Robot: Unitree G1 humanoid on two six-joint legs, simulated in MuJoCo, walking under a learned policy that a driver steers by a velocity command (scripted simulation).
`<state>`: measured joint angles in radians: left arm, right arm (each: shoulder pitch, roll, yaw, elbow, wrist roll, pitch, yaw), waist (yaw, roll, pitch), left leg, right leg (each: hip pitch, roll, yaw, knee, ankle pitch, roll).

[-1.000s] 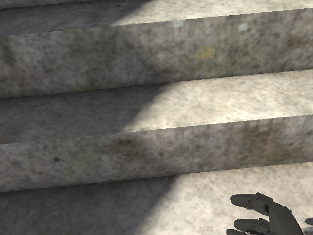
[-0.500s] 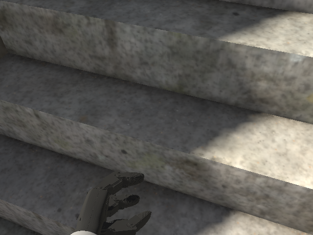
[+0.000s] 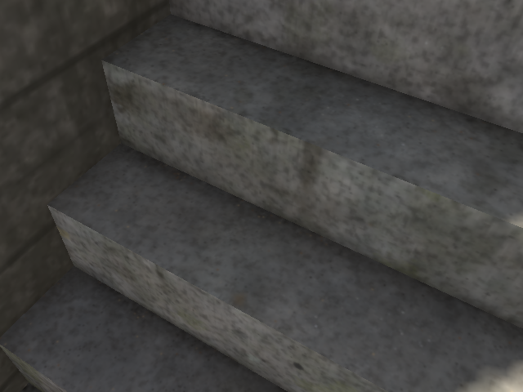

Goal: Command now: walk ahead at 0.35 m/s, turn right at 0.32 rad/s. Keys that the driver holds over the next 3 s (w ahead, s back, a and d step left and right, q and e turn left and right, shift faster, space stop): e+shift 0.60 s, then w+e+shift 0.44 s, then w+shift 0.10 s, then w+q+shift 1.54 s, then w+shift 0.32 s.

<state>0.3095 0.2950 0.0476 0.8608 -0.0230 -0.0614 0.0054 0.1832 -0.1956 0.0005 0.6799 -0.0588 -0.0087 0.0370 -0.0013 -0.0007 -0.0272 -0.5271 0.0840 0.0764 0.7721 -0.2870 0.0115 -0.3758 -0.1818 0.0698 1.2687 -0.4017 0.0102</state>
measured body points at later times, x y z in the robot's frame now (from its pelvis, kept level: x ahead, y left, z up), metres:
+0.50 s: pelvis +0.07 -0.04 +0.04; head +0.10 -0.05 +0.49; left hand +0.39 +0.03 +0.01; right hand +0.07 -0.34 -0.07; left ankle +0.08 +0.12 -0.70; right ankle +0.11 -0.18 -0.49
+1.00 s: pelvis +0.11 -0.07 +0.19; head +0.10 -0.06 +0.64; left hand +0.41 -0.10 +0.14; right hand +0.04 -0.32 +0.11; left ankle +0.20 +0.05 -0.49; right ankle +0.08 -0.16 -0.45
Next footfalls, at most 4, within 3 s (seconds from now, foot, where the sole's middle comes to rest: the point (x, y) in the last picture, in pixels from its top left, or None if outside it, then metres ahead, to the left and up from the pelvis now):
0.50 right None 0.15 -0.20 -0.51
0.96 left None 0.23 0.02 -0.52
1.34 right None -0.11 -0.17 -0.72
1.44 left None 0.18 -0.09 -0.52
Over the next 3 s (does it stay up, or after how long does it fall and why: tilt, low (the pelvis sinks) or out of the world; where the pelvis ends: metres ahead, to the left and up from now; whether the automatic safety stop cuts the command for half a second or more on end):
stays up -0.04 -0.31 0.22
